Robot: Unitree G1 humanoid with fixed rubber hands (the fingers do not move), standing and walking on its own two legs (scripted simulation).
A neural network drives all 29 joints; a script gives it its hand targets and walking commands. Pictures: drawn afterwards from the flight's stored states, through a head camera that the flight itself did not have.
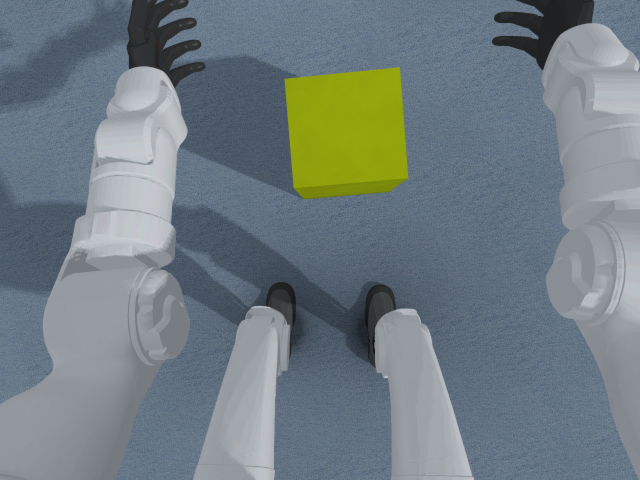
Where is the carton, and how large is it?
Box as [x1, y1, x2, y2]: [285, 67, 407, 198]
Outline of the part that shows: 399,67 285,79 293,186 303,198 389,191 407,178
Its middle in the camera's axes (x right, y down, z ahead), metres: +0.06 -0.21 +0.83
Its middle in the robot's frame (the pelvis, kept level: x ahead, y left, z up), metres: +0.55 -0.01 -0.53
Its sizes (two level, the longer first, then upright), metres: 0.210 0.200 0.250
